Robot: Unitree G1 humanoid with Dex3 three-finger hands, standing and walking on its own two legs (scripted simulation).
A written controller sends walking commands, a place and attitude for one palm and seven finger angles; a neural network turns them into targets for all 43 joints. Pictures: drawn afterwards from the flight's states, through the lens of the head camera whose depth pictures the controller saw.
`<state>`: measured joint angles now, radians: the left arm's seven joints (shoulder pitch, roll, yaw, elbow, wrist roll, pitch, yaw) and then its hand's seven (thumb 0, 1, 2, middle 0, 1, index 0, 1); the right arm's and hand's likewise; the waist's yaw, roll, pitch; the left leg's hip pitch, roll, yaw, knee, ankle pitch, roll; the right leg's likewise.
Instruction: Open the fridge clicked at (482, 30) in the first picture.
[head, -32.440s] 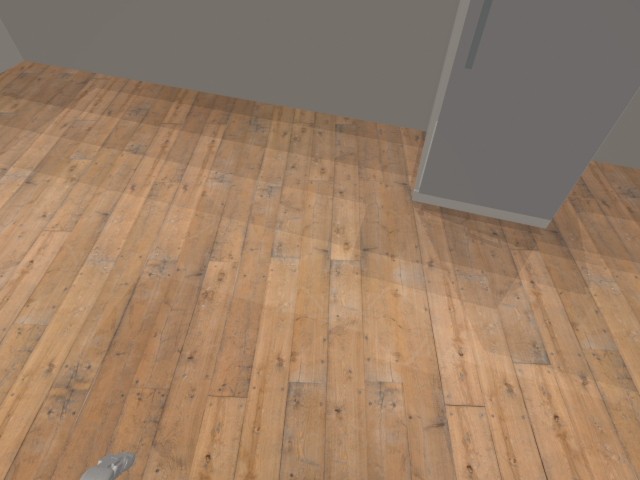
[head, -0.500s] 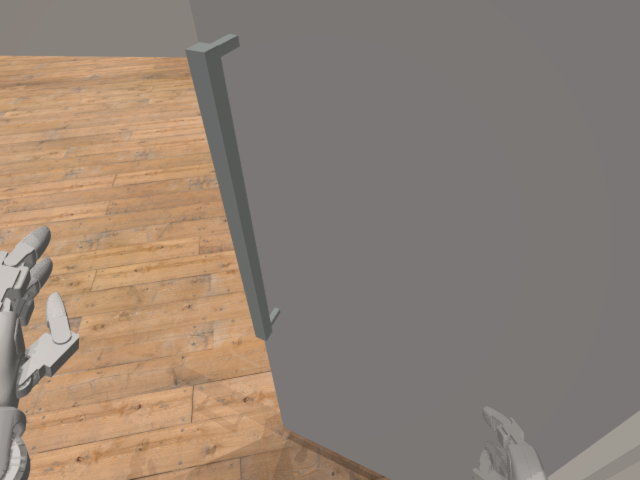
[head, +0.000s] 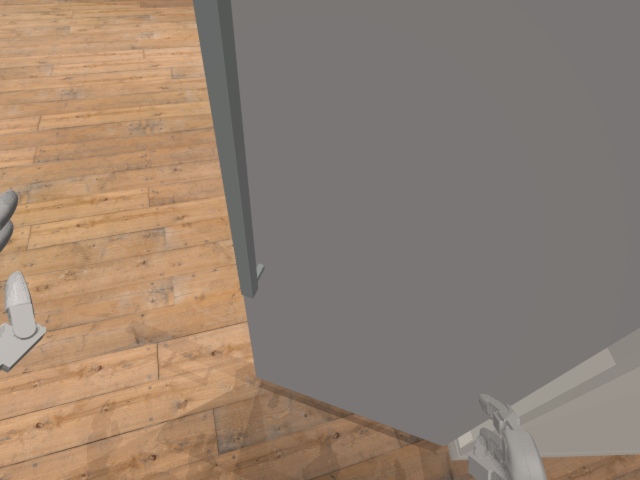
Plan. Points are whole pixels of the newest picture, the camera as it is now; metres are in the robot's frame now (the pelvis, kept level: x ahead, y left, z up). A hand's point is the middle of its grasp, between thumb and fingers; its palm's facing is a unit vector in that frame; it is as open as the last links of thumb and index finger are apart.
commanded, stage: step back with the hand held close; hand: left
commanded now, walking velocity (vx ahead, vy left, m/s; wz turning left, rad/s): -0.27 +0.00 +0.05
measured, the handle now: (244, 180) +0.42 +0.13 +0.15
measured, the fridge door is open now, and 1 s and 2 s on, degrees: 69 69 69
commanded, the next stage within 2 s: stop stepping back and stand still in 0.74 s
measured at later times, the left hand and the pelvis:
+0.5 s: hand out of the picture +0.12 +0.29 +0.17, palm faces +0.43 -0.77 -0.46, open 7.4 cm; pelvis -0.08 +0.02 -0.01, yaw +2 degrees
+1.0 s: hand out of the picture +0.02 +0.32 +0.17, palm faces +0.44 -0.82 -0.36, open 7.4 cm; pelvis -0.20 +0.05 -0.02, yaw -2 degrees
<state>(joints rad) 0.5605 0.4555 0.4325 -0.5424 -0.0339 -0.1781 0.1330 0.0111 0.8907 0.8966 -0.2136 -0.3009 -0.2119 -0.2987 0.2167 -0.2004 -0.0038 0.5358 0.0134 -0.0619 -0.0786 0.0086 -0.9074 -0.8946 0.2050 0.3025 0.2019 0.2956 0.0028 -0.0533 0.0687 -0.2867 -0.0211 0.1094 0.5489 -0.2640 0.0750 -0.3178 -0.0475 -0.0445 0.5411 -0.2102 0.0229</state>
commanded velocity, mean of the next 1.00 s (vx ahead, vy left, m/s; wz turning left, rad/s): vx -0.24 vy -0.01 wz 0.02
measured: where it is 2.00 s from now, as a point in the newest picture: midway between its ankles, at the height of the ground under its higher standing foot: outside the picture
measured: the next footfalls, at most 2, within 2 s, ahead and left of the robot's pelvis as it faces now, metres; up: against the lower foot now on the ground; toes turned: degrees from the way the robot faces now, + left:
right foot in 0.10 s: +0.01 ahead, -0.15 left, +0.00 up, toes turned -2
right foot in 0.78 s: -0.21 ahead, -0.13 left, +0.00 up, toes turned -5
